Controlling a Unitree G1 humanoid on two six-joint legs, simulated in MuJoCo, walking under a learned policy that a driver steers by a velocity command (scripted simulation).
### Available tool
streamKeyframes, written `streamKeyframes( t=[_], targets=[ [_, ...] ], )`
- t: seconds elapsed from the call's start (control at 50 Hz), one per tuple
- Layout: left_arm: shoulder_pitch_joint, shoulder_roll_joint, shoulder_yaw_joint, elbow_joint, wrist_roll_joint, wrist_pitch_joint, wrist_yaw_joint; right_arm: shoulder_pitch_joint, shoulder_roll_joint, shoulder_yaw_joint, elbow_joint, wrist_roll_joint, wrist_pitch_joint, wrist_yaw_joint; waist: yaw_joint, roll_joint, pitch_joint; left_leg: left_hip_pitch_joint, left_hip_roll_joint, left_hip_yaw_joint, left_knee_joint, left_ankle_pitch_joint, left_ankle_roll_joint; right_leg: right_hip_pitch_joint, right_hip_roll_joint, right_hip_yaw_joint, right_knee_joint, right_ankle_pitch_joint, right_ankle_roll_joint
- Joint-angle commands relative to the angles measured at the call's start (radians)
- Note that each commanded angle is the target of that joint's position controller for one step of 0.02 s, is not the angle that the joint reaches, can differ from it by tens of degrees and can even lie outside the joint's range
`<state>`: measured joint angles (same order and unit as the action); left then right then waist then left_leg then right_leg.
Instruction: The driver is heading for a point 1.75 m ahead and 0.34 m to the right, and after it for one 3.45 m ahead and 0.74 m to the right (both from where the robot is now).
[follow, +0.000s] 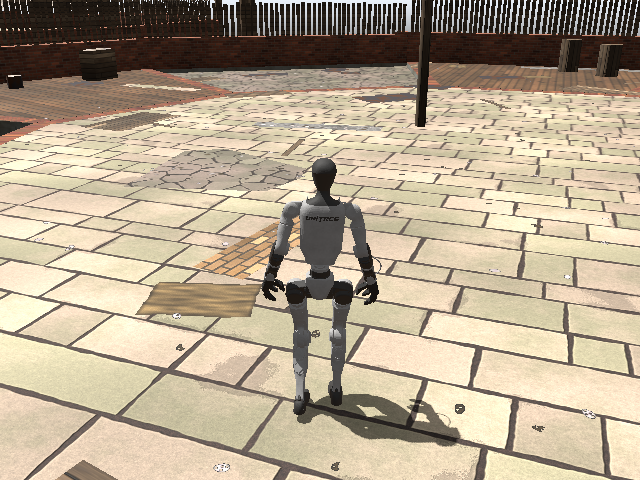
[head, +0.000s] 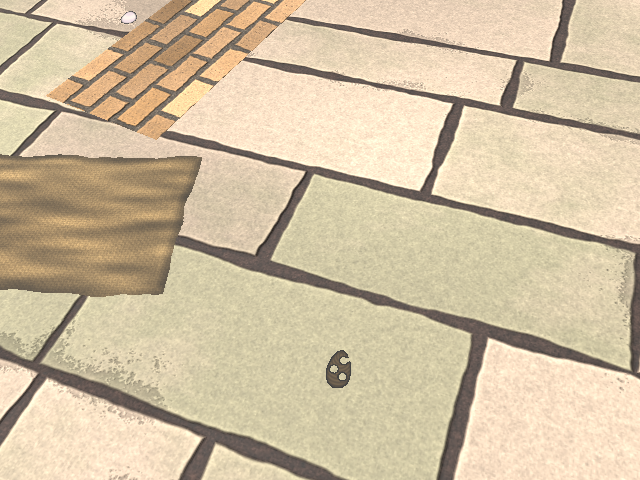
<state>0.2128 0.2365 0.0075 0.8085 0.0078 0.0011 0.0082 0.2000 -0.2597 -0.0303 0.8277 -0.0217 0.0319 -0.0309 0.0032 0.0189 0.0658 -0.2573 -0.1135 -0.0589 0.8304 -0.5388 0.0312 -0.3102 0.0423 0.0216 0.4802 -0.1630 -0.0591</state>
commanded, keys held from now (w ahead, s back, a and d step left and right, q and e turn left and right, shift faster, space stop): e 0.66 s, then no key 0.06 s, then q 0.28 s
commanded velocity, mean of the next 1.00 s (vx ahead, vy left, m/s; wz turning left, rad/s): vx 0.01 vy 0.00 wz -0.35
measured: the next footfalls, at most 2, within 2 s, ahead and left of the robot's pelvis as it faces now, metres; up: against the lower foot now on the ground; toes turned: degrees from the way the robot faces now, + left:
left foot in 0.32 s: +0.05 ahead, +0.11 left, +0.00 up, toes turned -16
right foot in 0.78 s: -0.04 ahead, -0.08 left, +0.00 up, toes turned -26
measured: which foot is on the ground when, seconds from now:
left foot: up 0.00-0.30, down 0.32-0.78, up 0.80-1.00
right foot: down 0.00-0.32, up 0.34-0.76, down 0.78-1.00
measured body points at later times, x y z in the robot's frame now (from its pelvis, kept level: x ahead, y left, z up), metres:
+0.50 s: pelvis -0.01 +0.04 +0.01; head +0.03 +0.06 +0.46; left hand +0.18 +0.28 -0.13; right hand +0.01 -0.26 -0.09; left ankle +0.01 +0.12 -0.74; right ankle -0.05 -0.08 -0.66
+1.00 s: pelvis -0.03 +0.00 +0.01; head -0.02 -0.03 +0.45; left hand +0.21 +0.16 -0.10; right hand -0.11 -0.26 -0.14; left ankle -0.01 +0.14 -0.68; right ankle -0.08 -0.06 -0.74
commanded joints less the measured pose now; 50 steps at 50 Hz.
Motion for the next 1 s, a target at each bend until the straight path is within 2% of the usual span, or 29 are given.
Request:
streamKeyframes(
  t=[0.02,0.06,0.1,0.2,0.26,0.3,0.32,0.34,0.36,0.38,0.4,0.42,0.44,0.48,0.52,0.56,0.64,0.7,0.74,0.76,0.78,0.8,0.82,0.84,0.86,0.9,0.92,0.96,1.0],
  targets=[
    [0.008,0.197,0.062,-0.043,-0.005,0.011,0.005,0.062,-0.118,-0.032,-0.035,0.002,0.013,0.004,-0.030,-0.142,-0.082,-0.140,0.051,-0.007,0.136,0.029,-0.042,0.152,-0.229,0.341,-0.195,0.270,-0.156],
    [0.007,0.183,0.068,-0.045,-0.005,0.018,0.003,0.047,-0.103,-0.027,-0.037,0.005,0.014,0.004,-0.022,-0.138,-0.105,-0.147,0.048,0.010,0.119,0.061,-0.063,0.156,-0.192,0.320,-0.196,0.214,-0.145],
    [0.024,0.187,0.078,-0.040,-0.003,0.022,0.001,0.018,-0.091,-0.024,-0.045,0.008,0.015,-0.001,-0.006,-0.140,-0.116,-0.159,0.051,0.016,0.074,0.064,-0.073,0.158,-0.184,0.334,-0.202,0.141,-0.152],
    [0.024,0.202,0.100,-0.040,0.010,0.039,-0.007,-0.014,-0.091,-0.018,-0.064,0.014,0.006,-0.010,0.018,-0.164,-0.126,-0.111,0.050,0.011,-0.053,0.093,-0.062,0.108,-0.177,0.412,-0.219,-0.019,-0.152],
    [-0.017,0.208,0.109,-0.049,0.011,0.051,-0.017,0.035,-0.096,-0.017,-0.059,0.020,-0.007,-0.015,0.001,-0.177,-0.127,-0.004,0.030,0.015,-0.190,0.118,-0.034,0.045,-0.159,0.452,-0.222,-0.050,-0.120],
    [-0.062,0.206,0.111,-0.059,0.001,0.060,-0.017,0.115,-0.095,-0.018,-0.041,0.018,-0.020,-0.022,-0.046,-0.166,-0.114,0.132,0.023,0.026,-0.409,0.223,-0.003,-0.039,-0.118,0.451,-0.195,-0.123,-0.061],
    [-0.059,0.180,0.104,-0.068,-0.007,0.059,-0.015,0.127,-0.138,-0.028,-0.041,0.009,-0.026,-0.031,-0.046,-0.096,-0.094,0.188,0.101,-0.055,-0.544,0.193,0.020,-0.114,-0.058,0.409,-0.137,-0.240,-0.005],
    [-0.034,0.119,0.091,-0.092,-0.020,0.053,-0.014,0.103,-0.248,-0.051,-0.068,-0.008,-0.026,-0.036,-0.020,0.139,-0.102,0.221,0.365,-0.358,-0.668,0.026,0.102,-0.238,0.071,0.248,0.092,-0.361,0.051],
    [-0.023,0.163,0.103,-0.072,0.008,0.048,-0.003,-0.013,-0.278,-0.059,-0.097,-0.019,-0.023,-0.030,-0.003,0.175,-0.028,0.042,0.495,-0.463,-0.710,0.068,0.181,-0.268,0.129,0.094,0.333,-0.368,0.064],
    [-0.021,0.207,0.115,-0.061,0.022,0.047,-0.004,-0.032,-0.203,-0.040,-0.107,-0.020,-0.025,-0.025,0.021,0.082,-0.021,-0.033,0.468,-0.385,-0.664,0.219,0.199,-0.193,0.062,0.110,0.484,-0.334,0.064],
    [0.017,0.195,0.117,-0.040,0.021,0.050,-0.011,-0.076,-0.145,-0.024,-0.114,-0.010,-0.028,-0.022,0.057,0.055,-0.017,-0.046,0.399,-0.273,-0.631,0.337,0.175,-0.171,0.058,0.100,0.564,-0.283,0.063],
    [0.050,0.184,0.116,-0.024,0.023,0.057,-0.017,-0.098,-0.129,-0.018,-0.125,-0.005,-0.032,-0.021,0.071,0.072,-0.026,-0.009,0.347,-0.184,-0.604,0.427,0.151,-0.181,0.053,0.085,0.630,-0.245,0.070],
    [0.066,0.178,0.113,-0.015,0.022,0.063,-0.024,-0.096,-0.127,-0.017,-0.132,-0.004,-0.034,-0.023,0.064,0.105,-0.038,0.037,0.322,-0.128,-0.580,0.519,0.147,-0.205,0.049,0.065,0.676,-0.235,0.080],
    [0.029,0.168,0.105,-0.027,0.016,0.070,-0.036,-0.031,-0.131,-0.020,-0.123,-0.004,-0.034,-0.021,0.023,0.110,-0.049,0.138,0.316,-0.073,-0.537,0.674,0.156,-0.250,0.032,0.036,0.651,-0.239,0.104],
    [-0.031,0.155,0.096,-0.052,0.011,0.073,-0.043,0.046,-0.149,-0.029,-0.104,-0.003,-0.033,-0.020,-0.023,0.113,-0.060,0.245,0.344,-0.068,-0.508,0.757,0.174,-0.286,0.016,0.023,0.580,-0.253,0.121],
    [-0.062,0.146,0.089,-0.069,0.007,0.077,-0.050,0.083,-0.167,-0.039,-0.093,-0.003,-0.031,-0.017,-0.046,0.128,-0.072,0.296,0.370,-0.060,-0.489,0.797,0.184,-0.274,0.004,0.010,0.509,-0.279,0.125],
    [-0.090,0.130,0.076,-0.098,-0.004,0.081,-0.057,0.064,-0.187,-0.051,-0.096,-0.009,-0.031,0.000,-0.050,0.154,-0.083,0.243,0.387,0.002,-0.460,0.822,0.176,-0.136,-0.014,-0.049,0.347,-0.306,0.099],
    [-0.079,0.127,0.071,-0.108,-0.012,0.076,-0.051,0.057,-0.201,-0.059,-0.086,-0.009,-0.028,0.012,-0.045,0.176,-0.100,0.199,0.392,0.020,-0.418,0.858,0.168,-0.028,0.001,-0.081,0.222,-0.309,0.068],
    [-0.030,0.110,0.064,-0.092,-0.006,0.066,-0.041,0.038,-0.200,-0.058,-0.077,0.003,-0.022,0.018,-0.006,0.156,-0.108,0.152,0.371,0.036,-0.353,0.817,0.137,0.087,0.014,-0.087,0.010,-0.181,0.039],
    [0.000,0.113,0.061,-0.080,0.008,0.053,-0.031,0.040,-0.185,-0.053,-0.068,0.010,-0.018,0.019,0.022,0.106,-0.109,0.080,0.348,0.057,-0.304,0.735,0.088,0.199,-0.002,-0.052,-0.184,-0.002,0.026],
    [0.027,0.172,0.065,-0.076,0.031,0.035,-0.019,0.075,-0.111,-0.031,-0.076,0.008,-0.017,0.025,0.013,-0.079,-0.158,-0.076,0.282,0.112,-0.160,0.473,0.020,0.378,-0.193,0.181,-0.270,0.074,0.002],
    [-0.014,0.238,0.065,-0.089,0.018,0.024,-0.010,0.075,-0.012,0.001,-0.104,0.009,-0.010,0.026,-0.010,-0.260,-0.131,-0.178,0.146,0.152,-0.129,-0.019,-0.029,0.321,-0.431,0.369,-0.223,0.482,-0.122],
    [0.012,0.159,0.048,-0.062,0.013,0.015,0.000,0.045,-0.070,-0.009,-0.074,0.011,0.008,0.016,0.038,-0.169,-0.144,-0.078,0.190,0.040,-0.068,-0.049,-0.033,0.247,-0.411,0.288,-0.192,0.468,-0.188],
    [-0.053,0.101,0.023,-0.058,0.018,0.010,0.006,0.049,-0.083,-0.014,-0.059,0.024,0.015,0.022,-0.001,-0.153,-0.093,-0.074,0.176,0.021,-0.060,-0.009,-0.030,0.220,-0.357,0.213,-0.205,0.421,-0.174],
    [-0.108,0.092,0.016,-0.059,0.023,0.011,0.014,0.056,-0.102,-0.022,-0.039,0.027,0.014,0.026,-0.018,-0.154,-0.056,-0.076,0.164,0.007,-0.067,0.040,-0.030,0.204,-0.305,0.151,-0.213,0.383,-0.133],
    [-0.109,0.138,0.025,-0.047,0.010,0.011,0.031,0.095,-0.141,-0.040,-0.005,0.008,0.013,0.032,-0.023,-0.183,-0.054,-0.097,0.125,0.018,0.001,0.096,-0.036,0.245,-0.258,0.065,-0.170,0.548,-0.107],
    [-0.089,0.155,0.031,-0.041,0.004,0.015,0.032,0.111,-0.140,-0.043,0.007,0.007,0.013,0.032,-0.018,-0.158,-0.068,-0.113,0.110,0.022,0.056,0.091,-0.041,0.265,-0.266,0.047,-0.151,0.603,-0.114],
    [-0.071,0.160,0.038,-0.038,-0.001,0.022,0.032,0.114,-0.124,-0.046,0.011,0.013,0.019,0.032,-0.009,-0.124,-0.070,-0.146,0.107,0.029,0.143,0.079,-0.054,0.267,-0.293,0.035,-0.151,0.562,-0.137],
    [-0.073,0.149,0.040,-0.037,0.006,0.027,0.034,0.091,-0.111,-0.048,0.002,0.013,0.028,0.034,0.000,-0.128,-0.040,-0.183,0.117,0.038,0.162,0.082,-0.065,0.249,-0.302,0.032,-0.173,0.421,-0.152]
  ],
)
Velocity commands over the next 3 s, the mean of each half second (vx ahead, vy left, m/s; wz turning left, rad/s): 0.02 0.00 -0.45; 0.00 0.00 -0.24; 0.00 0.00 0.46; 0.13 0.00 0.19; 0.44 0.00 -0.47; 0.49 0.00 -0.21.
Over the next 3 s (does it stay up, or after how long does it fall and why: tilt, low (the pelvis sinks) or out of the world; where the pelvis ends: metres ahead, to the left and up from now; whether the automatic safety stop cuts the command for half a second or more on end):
stays up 0.49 -0.11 0.00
